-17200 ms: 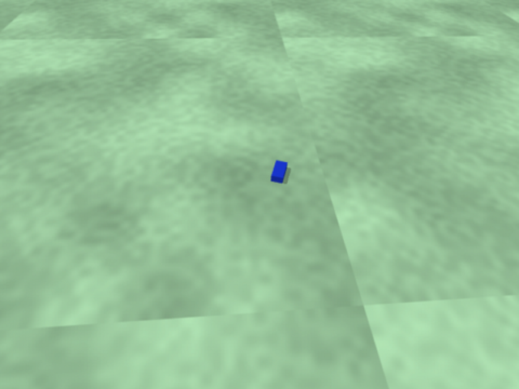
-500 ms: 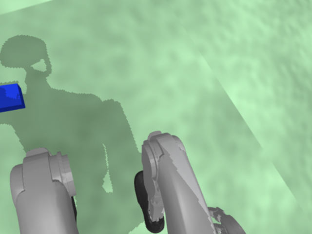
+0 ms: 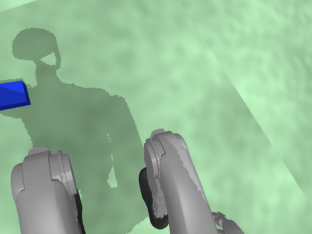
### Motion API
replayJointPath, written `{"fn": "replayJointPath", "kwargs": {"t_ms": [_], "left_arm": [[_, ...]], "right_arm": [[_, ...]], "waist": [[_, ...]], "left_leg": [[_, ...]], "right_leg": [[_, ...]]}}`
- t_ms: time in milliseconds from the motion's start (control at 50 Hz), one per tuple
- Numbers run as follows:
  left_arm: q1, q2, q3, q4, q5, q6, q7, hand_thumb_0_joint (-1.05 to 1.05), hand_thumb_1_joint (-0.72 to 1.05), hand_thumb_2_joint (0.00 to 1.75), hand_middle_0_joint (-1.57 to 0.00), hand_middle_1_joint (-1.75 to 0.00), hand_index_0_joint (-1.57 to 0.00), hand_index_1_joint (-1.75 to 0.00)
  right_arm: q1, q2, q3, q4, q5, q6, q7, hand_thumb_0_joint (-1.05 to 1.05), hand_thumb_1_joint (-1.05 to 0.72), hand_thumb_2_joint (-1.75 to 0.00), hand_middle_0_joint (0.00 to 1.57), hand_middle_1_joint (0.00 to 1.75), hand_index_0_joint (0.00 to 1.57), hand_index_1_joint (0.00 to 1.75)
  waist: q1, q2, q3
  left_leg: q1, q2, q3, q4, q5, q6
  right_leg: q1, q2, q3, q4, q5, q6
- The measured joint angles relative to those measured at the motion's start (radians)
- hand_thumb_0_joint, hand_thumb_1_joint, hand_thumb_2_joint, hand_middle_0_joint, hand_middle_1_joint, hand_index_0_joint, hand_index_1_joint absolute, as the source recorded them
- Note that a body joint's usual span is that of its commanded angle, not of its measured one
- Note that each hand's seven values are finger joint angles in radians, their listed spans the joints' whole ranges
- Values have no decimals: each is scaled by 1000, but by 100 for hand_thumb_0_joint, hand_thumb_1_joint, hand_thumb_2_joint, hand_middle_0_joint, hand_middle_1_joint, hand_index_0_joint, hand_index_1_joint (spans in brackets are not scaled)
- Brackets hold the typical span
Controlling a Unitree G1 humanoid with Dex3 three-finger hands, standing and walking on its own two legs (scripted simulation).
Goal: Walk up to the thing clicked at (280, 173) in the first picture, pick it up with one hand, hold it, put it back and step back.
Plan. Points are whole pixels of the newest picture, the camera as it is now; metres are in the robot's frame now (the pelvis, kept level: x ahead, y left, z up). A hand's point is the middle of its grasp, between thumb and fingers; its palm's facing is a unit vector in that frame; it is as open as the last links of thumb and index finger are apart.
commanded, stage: close in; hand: left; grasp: from above
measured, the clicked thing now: (0, 97) +0.47 +0.34 -0.30
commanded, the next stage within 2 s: rest palm in 0.18 s
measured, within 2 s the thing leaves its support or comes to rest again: neither
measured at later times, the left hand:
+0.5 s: hand out of the picture +0.46 +0.34 -0.21, palm faces -0.44 -0.10 -0.89, open 14.3 cm
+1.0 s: hand out of the picture +0.46 +0.33 -0.24, palm faces -0.43 -0.12 -0.89, open 14.5 cm
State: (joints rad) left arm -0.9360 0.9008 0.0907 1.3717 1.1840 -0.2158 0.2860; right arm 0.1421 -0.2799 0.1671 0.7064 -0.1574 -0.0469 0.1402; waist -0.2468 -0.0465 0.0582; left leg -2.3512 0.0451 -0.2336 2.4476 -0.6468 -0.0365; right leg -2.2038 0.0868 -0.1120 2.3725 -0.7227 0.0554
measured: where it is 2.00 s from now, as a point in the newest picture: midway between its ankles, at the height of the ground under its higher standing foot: (117, 217)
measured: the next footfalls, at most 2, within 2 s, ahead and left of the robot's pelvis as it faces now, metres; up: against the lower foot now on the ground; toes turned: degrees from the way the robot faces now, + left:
none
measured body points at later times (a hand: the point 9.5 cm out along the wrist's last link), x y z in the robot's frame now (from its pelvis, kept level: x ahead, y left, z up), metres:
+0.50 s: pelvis +0.00 +0.00 -0.01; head +0.25 +0.11 +0.34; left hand +0.47 +0.34 -0.16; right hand +0.05 -0.26 -0.08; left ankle +0.08 +0.14 -0.28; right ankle +0.10 -0.12 -0.28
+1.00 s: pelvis +0.00 +0.01 -0.02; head +0.27 +0.12 +0.32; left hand +0.48 +0.34 -0.19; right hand +0.07 -0.25 -0.08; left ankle +0.08 +0.14 -0.28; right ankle +0.10 -0.12 -0.28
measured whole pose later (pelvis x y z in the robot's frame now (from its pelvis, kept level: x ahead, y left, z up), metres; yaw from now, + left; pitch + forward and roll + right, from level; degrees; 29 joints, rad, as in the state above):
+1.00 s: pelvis +0.00 +0.01 -0.02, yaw -4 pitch +26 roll -13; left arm -1.00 1.04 0.13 1.66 1.26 -0.25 0.55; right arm 0.06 -0.31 0.30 0.66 -0.26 -0.18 0.19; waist -0.35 -0.15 0.15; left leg -2.35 0.05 -0.31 2.54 -0.68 -0.04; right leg -2.19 0.12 -0.16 2.41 -0.72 0.07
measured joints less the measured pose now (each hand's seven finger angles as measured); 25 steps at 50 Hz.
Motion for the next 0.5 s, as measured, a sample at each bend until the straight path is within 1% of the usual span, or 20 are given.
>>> {"fn": "replayJointPath", "kwargs": {"t_ms": [80, 140, 240, 340, 380, 420, 500], "left_arm": [[-21, -1, -24, 14, 27, -37, 18, 0, -54, 101, -13, -97, -11, -99], [-45, 2, -36, 62, 48, -49, 47, 0, -54, 101, -12, -97, -11, -99], [-66, 16, -12, 135, 95, -59, 102, 0, -54, 102, -11, -98, -10, -100], [-84, 38, 7, 197, 125, -54, 159, 0, -54, 102, -11, -98, -9, -100], [-91, 51, 11, 221, 127, -46, 180, 0, -54, 102, -10, -98, -9, -99], [-98, 66, 15, 245, 121, -37, 198, 0, -55, 103, -10, -97, -8, -99], [-104, 90, 17, 272, 106, -24, 213, 0, -55, 103, -9, -96, -7, -99]], "right_arm": [[-19, -4, -7, -5, -2, 4, 0, 0, -90, -89, 21, 30, 21, 30], [-38, -9, -2, -15, -6, 4, 0, 0, -90, -89, 21, 30, 21, 30], [-57, -15, 14, -33, -19, -6, 0, 0, -90, -89, 21, 30, 21, 30], [-56, -18, 36, -33, -34, -21, 2, 0, -90, -89, 21, 30, 21, 30], [-54, -18, 46, -30, -42, -29, 2, 0, -90, -89, 21, 30, 21, 30], [-51, -20, 56, -26, -49, -39, 3, 0, -90, -89, 21, 30, 21, 30], [-39, -21, 75, -20, -61, -59, 5, 0, -90, -89, 21, 30, 21, 30]], "waist": [[7, -11, -12], [-3, -19, -14], [-29, -34, -6], [-53, -48, 5], [-63, -53, 13], [-72, -57, 22], [-87, -65, 45]], "left_leg": [[3, -6, -5, 1, -2, 0], [6, -7, -10, 4, -2, 2], [6, -7, -18, 9, 1, 3], [-1, -5, -23, 18, 6, 1], [-5, -3, -26, 23, 7, 1], [-9, -1, -29, 29, 8, 2], [-17, 2, -34, 42, 8, 1]], "right_leg": [[11, -4, -6, -3, -6, -2], [18, -4, -10, -5, -6, -1], [21, -1, -16, -6, 1, -4], [10, 4, -19, 0, 10, -1], [4, 7, -20, 4, 14, 2], [-2, 11, -21, 8, 19, 5], [-11, 16, -24, 18, 24, 7]]}}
